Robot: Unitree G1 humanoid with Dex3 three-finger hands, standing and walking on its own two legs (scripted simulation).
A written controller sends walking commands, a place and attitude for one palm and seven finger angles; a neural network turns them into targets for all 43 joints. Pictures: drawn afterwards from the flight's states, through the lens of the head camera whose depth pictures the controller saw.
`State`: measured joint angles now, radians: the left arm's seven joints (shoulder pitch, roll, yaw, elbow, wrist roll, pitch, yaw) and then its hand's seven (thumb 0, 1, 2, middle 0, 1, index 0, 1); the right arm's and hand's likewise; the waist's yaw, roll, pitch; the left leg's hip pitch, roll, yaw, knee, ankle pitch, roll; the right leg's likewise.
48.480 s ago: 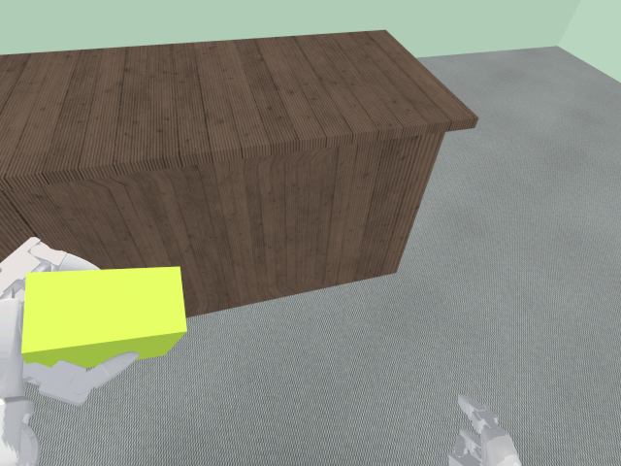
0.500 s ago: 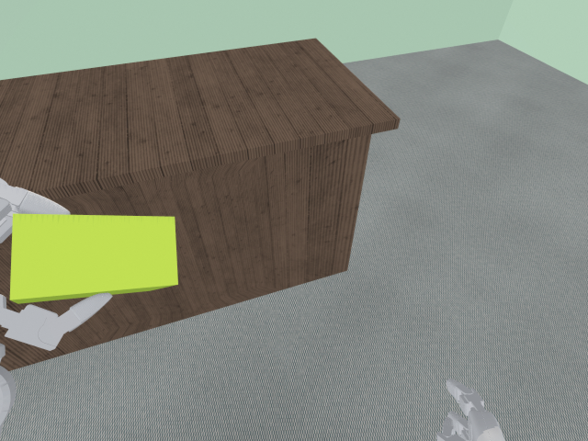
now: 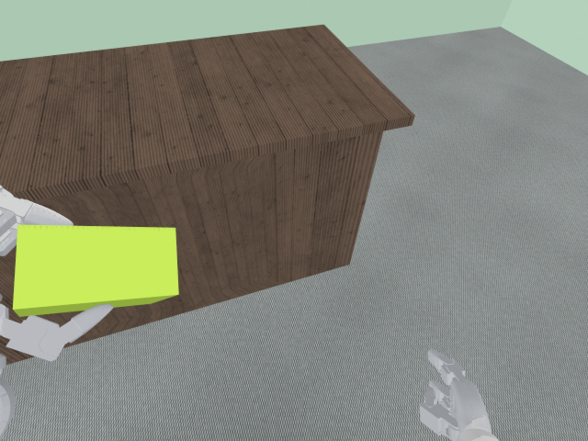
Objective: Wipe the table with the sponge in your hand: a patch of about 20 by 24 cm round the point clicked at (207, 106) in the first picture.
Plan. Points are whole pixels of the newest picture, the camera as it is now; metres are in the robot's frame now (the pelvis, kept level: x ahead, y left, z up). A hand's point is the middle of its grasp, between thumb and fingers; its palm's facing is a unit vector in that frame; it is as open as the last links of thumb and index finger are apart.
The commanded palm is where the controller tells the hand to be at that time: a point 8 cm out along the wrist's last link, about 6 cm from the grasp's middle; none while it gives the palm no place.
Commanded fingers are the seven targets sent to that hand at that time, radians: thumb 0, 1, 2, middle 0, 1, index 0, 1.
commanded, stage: stand and wait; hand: left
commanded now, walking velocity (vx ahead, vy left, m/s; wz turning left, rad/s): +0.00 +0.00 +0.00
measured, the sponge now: (120, 271) +0.24 +0.20 +0.17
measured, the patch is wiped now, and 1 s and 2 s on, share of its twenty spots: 1.00 1.00 1.00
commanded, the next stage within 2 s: none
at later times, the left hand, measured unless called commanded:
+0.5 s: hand (50, 275) +0.22 +0.24 +0.20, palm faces +0.42 -0.83 -0.37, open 10.5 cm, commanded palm +0.16 +0.29 +0.23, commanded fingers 0.00 0.10 1.30 -1.20 -1.60 -1.20 -1.60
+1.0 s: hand (55, 271) +0.22 +0.24 +0.20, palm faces +0.42 -0.82 -0.38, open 10.5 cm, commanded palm +0.16 +0.28 +0.23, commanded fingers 0.00 0.10 1.30 -1.20 -1.60 -1.20 -1.60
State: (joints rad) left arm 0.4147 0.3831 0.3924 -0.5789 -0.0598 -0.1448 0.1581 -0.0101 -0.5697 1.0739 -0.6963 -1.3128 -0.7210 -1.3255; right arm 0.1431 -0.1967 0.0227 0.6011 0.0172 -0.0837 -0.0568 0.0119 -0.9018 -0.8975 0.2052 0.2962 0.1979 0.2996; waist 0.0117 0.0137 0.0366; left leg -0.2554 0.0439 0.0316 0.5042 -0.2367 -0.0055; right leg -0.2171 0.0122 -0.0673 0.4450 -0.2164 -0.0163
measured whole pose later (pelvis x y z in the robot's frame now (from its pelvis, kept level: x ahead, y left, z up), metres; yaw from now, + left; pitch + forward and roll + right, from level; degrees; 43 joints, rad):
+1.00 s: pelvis +0.00 +0.00 +0.00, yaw +0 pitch +0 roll -1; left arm 0.43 0.37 0.37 -0.57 -0.06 -0.14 0.16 -0.01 -0.57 1.07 -0.70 -1.31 -0.72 -1.33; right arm 0.16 -0.21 0.01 0.61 0.01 -0.07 -0.06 0.01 -0.90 -0.90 0.20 0.30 0.20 0.30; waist 0.00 0.03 0.03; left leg -0.26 0.04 0.04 0.49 -0.23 0.00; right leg -0.22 0.01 -0.06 0.42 -0.20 -0.01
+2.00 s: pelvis +0.00 +0.00 +0.00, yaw +0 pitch +0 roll -1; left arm 0.43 0.37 0.37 -0.56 -0.06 -0.14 0.16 -0.01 -0.57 1.07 -0.70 -1.31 -0.72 -1.33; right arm 0.17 -0.22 0.01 0.61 0.01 -0.06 -0.06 0.01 -0.90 -0.90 0.20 0.30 0.20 0.30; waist 0.00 0.04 0.02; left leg -0.25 0.04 0.04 0.49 -0.24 0.00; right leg -0.21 0.01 -0.06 0.42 -0.21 -0.01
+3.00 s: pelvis +0.00 +0.00 +0.00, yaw -1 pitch +0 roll -1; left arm 0.44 0.38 0.37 -0.57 -0.06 -0.14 0.16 -0.01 -0.57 1.07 -0.70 -1.31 -0.72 -1.33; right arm 0.17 -0.22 0.01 0.61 0.01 -0.06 -0.06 0.01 -0.90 -0.90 0.20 0.30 0.20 0.30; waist 0.00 0.04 0.02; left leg -0.25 0.05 0.04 0.49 -0.23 -0.01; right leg -0.22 0.02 -0.05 0.43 -0.21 -0.01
